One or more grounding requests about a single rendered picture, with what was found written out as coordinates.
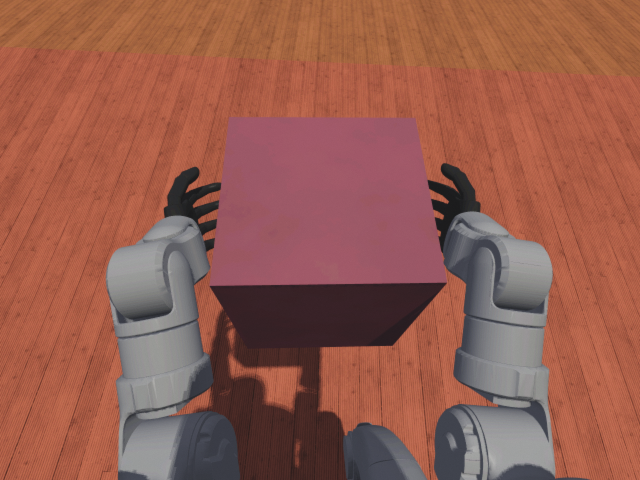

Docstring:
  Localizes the robot right upper arm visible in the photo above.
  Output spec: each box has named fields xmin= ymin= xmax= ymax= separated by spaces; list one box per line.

xmin=434 ymin=404 xmax=589 ymax=480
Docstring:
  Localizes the left robot forearm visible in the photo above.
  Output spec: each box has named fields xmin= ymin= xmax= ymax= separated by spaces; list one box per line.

xmin=106 ymin=216 xmax=214 ymax=480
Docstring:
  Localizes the robot left upper arm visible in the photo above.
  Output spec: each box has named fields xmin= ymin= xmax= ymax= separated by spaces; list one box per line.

xmin=119 ymin=411 xmax=240 ymax=480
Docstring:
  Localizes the left robot hand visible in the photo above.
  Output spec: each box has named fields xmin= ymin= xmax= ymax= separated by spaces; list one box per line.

xmin=164 ymin=167 xmax=221 ymax=252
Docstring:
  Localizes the right robot hand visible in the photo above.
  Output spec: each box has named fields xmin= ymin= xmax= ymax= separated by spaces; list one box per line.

xmin=428 ymin=163 xmax=480 ymax=253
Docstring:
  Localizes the carton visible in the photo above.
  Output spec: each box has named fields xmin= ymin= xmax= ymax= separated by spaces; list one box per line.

xmin=209 ymin=117 xmax=447 ymax=349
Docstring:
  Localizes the right robot thigh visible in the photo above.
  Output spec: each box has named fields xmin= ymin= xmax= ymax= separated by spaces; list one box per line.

xmin=343 ymin=425 xmax=427 ymax=480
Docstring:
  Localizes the right robot forearm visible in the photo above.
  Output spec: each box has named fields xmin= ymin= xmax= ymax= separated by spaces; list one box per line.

xmin=443 ymin=211 xmax=555 ymax=472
